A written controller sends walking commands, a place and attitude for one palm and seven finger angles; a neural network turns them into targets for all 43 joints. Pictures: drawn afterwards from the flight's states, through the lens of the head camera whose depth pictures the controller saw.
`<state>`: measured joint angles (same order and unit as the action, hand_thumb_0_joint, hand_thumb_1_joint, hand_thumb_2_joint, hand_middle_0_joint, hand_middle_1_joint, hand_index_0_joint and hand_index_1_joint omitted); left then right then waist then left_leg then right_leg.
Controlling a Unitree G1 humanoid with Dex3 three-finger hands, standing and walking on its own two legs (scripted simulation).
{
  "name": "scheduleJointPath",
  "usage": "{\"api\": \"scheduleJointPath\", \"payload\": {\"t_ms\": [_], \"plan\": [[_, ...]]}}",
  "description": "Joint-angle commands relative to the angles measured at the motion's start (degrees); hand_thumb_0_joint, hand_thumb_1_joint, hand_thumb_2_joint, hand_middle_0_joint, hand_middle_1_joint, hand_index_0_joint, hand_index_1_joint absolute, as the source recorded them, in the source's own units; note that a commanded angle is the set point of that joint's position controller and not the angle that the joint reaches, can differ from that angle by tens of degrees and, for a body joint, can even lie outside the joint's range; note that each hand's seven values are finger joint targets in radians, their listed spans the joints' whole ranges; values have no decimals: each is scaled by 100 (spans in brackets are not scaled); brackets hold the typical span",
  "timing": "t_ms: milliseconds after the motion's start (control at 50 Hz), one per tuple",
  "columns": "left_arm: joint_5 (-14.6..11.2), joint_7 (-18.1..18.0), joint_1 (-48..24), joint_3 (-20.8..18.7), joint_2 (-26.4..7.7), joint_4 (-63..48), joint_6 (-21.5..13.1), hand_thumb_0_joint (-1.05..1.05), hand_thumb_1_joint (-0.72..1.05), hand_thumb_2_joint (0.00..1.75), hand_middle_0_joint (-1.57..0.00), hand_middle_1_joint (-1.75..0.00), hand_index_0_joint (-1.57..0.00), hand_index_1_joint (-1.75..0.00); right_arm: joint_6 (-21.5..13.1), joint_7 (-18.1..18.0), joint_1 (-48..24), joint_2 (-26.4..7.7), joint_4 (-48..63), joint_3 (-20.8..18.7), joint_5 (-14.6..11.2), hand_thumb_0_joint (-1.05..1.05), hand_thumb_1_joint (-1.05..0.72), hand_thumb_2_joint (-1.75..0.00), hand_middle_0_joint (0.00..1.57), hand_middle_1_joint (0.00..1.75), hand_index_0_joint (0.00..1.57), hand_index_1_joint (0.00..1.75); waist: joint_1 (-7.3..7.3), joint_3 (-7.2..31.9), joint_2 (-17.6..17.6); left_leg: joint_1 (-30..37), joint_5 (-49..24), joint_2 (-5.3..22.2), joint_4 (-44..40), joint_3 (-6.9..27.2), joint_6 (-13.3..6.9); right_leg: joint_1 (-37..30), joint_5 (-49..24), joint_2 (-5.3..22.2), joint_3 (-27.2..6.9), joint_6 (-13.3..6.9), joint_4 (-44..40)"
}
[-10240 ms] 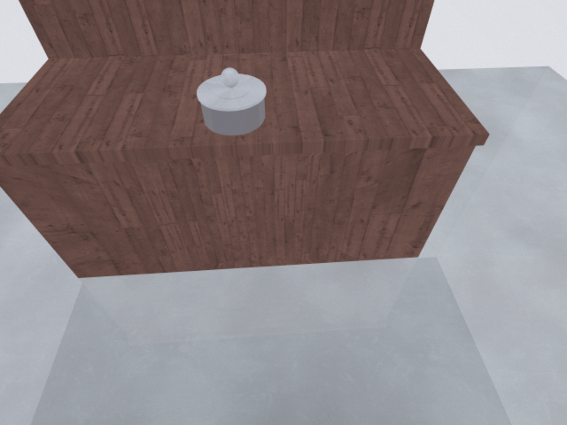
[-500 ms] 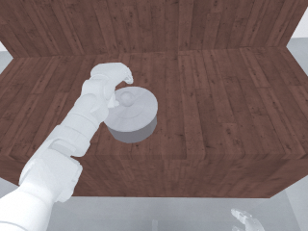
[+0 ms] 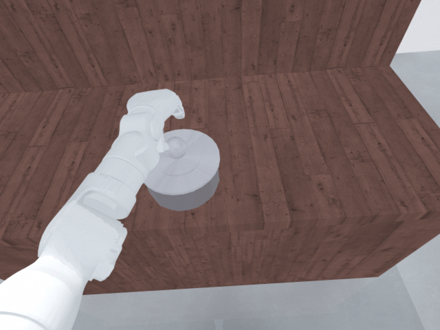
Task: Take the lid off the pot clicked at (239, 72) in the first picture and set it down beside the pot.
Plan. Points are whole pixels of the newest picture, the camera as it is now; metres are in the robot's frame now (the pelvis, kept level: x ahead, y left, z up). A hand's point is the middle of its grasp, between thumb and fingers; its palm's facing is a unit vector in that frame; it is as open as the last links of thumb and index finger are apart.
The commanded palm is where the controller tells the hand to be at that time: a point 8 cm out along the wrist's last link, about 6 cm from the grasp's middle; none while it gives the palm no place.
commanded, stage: move the open hand above the knob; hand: left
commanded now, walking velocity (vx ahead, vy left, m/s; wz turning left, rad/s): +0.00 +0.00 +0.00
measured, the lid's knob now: (175, 147) +0.50 +0.09 +0.03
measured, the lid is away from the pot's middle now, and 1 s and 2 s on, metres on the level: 0.00 0.00 0.00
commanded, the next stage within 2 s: lower the open fingers around the knob in 0.82 s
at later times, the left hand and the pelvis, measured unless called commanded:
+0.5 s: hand (166, 133) +0.46 +0.09 +0.11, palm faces -0.27 -0.05 -0.96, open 10.5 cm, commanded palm +0.45 +0.09 +0.17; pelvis +0.00 +0.01 +0.00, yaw +2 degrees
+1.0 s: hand (161, 136) +0.45 +0.10 +0.11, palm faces -0.29 -0.06 -0.96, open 10.5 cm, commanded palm +0.45 +0.10 +0.17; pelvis +0.00 -0.01 +0.00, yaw +1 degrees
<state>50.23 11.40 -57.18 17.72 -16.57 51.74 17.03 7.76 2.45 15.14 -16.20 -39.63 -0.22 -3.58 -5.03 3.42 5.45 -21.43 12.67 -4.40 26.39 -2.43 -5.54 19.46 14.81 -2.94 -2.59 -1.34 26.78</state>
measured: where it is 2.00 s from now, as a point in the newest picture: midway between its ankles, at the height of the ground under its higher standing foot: outside the picture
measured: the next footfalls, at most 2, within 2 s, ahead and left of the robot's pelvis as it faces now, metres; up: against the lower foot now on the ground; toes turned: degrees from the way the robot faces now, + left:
none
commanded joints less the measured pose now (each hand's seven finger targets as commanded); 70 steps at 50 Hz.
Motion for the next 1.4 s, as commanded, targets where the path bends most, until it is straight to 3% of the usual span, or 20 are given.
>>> {"api": "scheduleJointPath", "payload": {"t_ms": [0, 100, 220, 260, 360, 480, 540, 600, 620, 720, 760, 820, 860, 920, 960, 980, 1060, 1140, 1240, 1380], "plan": [[104, -249, -2923, -297, -970, -1124, -25, 0, -32, 137, -80, -8, -80, -8, -196, 26, -313, -623, 704, -244, 5, 0, -90, -90, 20, 30, 20, 30, 37, 2301, -695, 1769, -2036, 303, 36, 461, 84, -326, -2087, 25, 84, -113, -128], [33, -207, -3244, 40, -577, -1179, 16, 0, -32, 137, -80, -8, -80, -8, -135, 52, -425, -621, 671, -228, -28, 0, -90, -90, 20, 30, 20, 30, -56, 2060, -577, 1896, -1906, 292, -15, 505, 134, -22, -1802, 10, 190, -112, -153], [111, -283, -3343, -225, -857, -1045, -1, 0, -32, 137, -80, -8, -80, -8, -95, 57, -417, -650, 595, -187, -7, 0, -90, -90, 20, 30, 20, 30, -2, 2273, -785, 1967, -1934, 282, -69, 596, 213, -63, -1734, -20, 258, -116, -143], [48, -291, -3475, 241, -241, -1133, 11, 0, -32, 137, -80, -8, -80, -8, -85, 82, -474, -566, 614, -213, 3, 0, -90, -90, 20, 30, 20, 30, -78, 2200, -569, 2050, -2109, 308, 16, 595, 206, 96, -1732, 8, 259, -131, -88], [33, -354, -3436, 164, -220, -623, 138, 0, -32, 137, -80, -8, -80, -8, -12, 71, -505, -598, 566, -177, -4, 0, -90, -90, 20, 30, 20, 30, -77, 1992, -924, 1786, -1788, 284, -109, 556, 232, 25, -1565, -23, 320, -116, -135], [143, -489, -3724, -101, -527, -686, 140, 0, -32, 137, -80, -8, -80, -8, -108, 42, -422, -595, 551, -177, 55, 0, -90, -90, 20, 30, 20, 30, -17, 2460, -729, 1942, -1843, 293, -66, 628, 218, -8, -1581, -18, 225, -151, -123], [169, -498, -3322, -231, -613, -287, 240, 0, -32, 137, -80, -8, -80, -8, -102, 6, -441, -598, 590, -133, 44, 0, -90, -90, 20, 30, 20, 30, 45, 2301, -1108, 1523, -1751, 266, -149, 529, 192, -290, -1755, -4, 204, -133, -169], [134, -481, -3263, -82, -469, -576, 267, 0, -32, 137, -80, -8, -80, -8, -106, 9, -462, -566, 637, -149, 52, 0, -90, -90, 20, 30, 20, 30, 57, 2300, -832, 1645, -1961, 267, -91, 472, 166, -406, -1993, 10, 198, -127, -125], [198, -465, -3186, -335, -802, -530, 266, 0, -32, 137, -80, -8, -80, -8, -124, 13, -433, -613, 645, -141, 48, 0, -90, -90, 20, 30, 20, 30, 108, 2358, -951, 1603, -1925, 245, -117, 498, 165, -478, -2026, -2, 193, -116, -171], [181, -306, -3156, -343, -957, -834, 196, 0, -32, 137, -80, -8, -80, -8, -152, -40, -449, -629, 726, -151, 18, 0, -90, -90, 20, 30, 20, 30, 74, 2236, -978, 1539, -1805, 212, -120, 421, 100, -597, -2183, 17, 116, -92, -249], [99, -247, -3203, -159, -758, -1394, 71, 0, -32, 137, -80, -8, -80, -8, -186, -30, -493, -565, 822, -193, 25, 0, -90, -90, 20, 30, 20, 30, 60, 2440, -600, 1835, -2153, 250, 10, 471, 73, -582, -2330, 41, 56, -119, -180], [179, -219, -2791, -328, -996, -890, 101, 0, -32, 137, -80, -8, -80, -8, -138, -36, -440, -634, 722, -155, -26, 0, -90, -90, 20, 30, 20, 30, 69, 2030, -1046, 1535, -1737, 211, -105, 409, 99, -542, -2143, -18, 138, -81, -283], [62, -203, -3034, -63, -653, -1106, 91, 0, -32, 137, -80, -8, -80, -8, -128, -43, -467, -598, 716, -185, -23, 0, -90, -90, 20, 30, 20, 30, 18, 1952, -827, 1551, -1643, 207, -90, 383, 85, -472, -2074, 17, 119, -90, -266], [114, -208, -3244, -190, -934, -1317, 13, 0, -32, 137, -80, -8, -80, -8, -157, -43, -514, -616, 718, -164, -25, 0, -90, -90, 20, 30, 20, 30, 3, 2283, -772, 1696, -1682, 191, -18, 456, 83, -485, -2124, 21, 43, -105, -250], [62, -179, -2945, -46, -668, -908, 23, 0, -32, 137, -80, -8, -80, -8, -117, -67, -452, -605, 658, -187, -38, 0, -90, -90, 20, 30, 20, 30, -48, 1912, -1004, 1489, -1576, 193, -23, 367, 69, -455, -2134, 17, 100, -70, -266], [112, -186, -2964, -260, -966, -761, 26, 0, -32, 137, -80, -8, -80, -8, -110, -69, -465, -663, 623, -157, -47, 0, -90, -90, 20, 30, 20, 30, -14, 1906, -1032, 1393, -1434, 167, -79, 366, 90, -449, -2028, 10, 85, -61, -305], [80, -191, -3027, -40, -723, -1107, -115, 0, -32, 137, -80, -8, -80, -8, -96, -75, -556, -583, 716, -169, -30, 0, -90, -90, 20, 30, 20, 30, -28, 2187, -588, 1595, -1718, 182, 59, 355, 79, -493, -2254, 64, 28, -91, -189], [118, -249, -2924, -339, -980, -999, -186, 0, -32, 137, -80, -8, -80, -8, -64, -73, -527, -622, 699, -173, -23, 0, -90, -90, 20, 30, 20, 30, 18, 2315, -960, 1539, -1788, 184, 35, 366, 85, -568, -2337, 36, 56, -73, -223], [143, -346, -2857, -210, -832, -659, -164, 0, -32, 137, -80, -8, -80, -8, -44, -93, -565, -619, 668, -150, -33, 0, -90, -90, 20, 30, 20, 30, -34, 1960, -913, 1265, -1473, 184, 18, 333, 90, -334, -2044, 40, 38, -82, -256], [145, -525, -2945, -225, -807, -996, -315, 0, -32, 137, -80, -8, -80, -8, -71, -93, -403, -587, 631, -221, 3, 0, -90, -90, 20, 30, 20, 30, -41, 2522, -619, 1636, -1803, 243, 125, 422, 96, -345, -2163, 24, 39, -106, -130]]}}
